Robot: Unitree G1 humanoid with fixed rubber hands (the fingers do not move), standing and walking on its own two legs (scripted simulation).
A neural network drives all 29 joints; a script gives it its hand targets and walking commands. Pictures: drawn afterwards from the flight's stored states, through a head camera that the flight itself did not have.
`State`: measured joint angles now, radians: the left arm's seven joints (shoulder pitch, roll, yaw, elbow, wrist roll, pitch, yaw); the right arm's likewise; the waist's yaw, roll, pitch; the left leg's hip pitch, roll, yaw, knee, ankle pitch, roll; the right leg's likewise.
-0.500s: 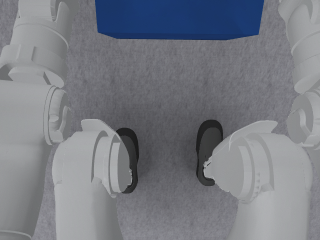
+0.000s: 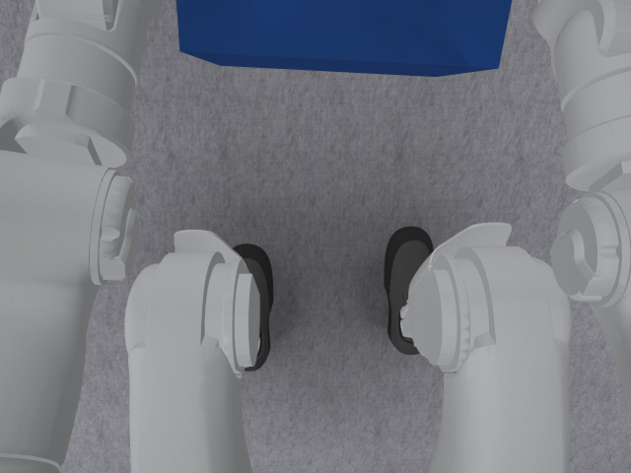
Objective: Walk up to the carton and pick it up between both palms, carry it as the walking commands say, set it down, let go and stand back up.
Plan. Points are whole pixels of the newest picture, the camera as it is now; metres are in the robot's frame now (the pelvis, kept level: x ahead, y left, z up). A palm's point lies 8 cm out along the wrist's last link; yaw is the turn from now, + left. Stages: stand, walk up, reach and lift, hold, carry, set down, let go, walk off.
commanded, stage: reach and lift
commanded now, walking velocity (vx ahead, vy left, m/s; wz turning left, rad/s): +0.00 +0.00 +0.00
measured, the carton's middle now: out of the picture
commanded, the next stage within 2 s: none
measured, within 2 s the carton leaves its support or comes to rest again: neither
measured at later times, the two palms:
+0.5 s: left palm out of the picture +0.57 +0.16 -0.13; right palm out of the picture +0.56 -0.19 -0.12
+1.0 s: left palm out of the picture +0.55 +0.16 -0.07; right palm out of the picture +0.54 -0.18 -0.05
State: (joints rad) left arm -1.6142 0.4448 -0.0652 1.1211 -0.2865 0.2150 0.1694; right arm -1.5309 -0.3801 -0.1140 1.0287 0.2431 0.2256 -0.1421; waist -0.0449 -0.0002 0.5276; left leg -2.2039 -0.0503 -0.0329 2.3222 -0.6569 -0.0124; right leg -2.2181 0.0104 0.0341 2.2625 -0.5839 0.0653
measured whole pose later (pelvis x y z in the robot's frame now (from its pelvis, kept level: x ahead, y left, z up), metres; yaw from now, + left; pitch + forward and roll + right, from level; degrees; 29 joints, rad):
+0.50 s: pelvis -0.01 +0.00 +0.03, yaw +1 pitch +33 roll -1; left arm -1.60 0.43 0.03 0.96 -0.20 0.34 0.20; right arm -1.53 -0.33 -0.23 0.83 0.13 0.35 -0.22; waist -0.06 -0.01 0.53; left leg -2.15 -0.07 -0.04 2.20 -0.62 -0.04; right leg -2.17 0.04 0.05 2.15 -0.56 0.07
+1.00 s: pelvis -0.03 +0.00 +0.08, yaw +2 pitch +30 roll -1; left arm -1.54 0.35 0.15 0.82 -0.10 0.42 0.26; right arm -1.49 -0.26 -0.34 0.71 0.01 0.43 -0.21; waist -0.05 0.01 0.53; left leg -2.02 -0.10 -0.04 2.03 -0.54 -0.03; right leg -2.03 0.04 0.07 1.99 -0.49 0.08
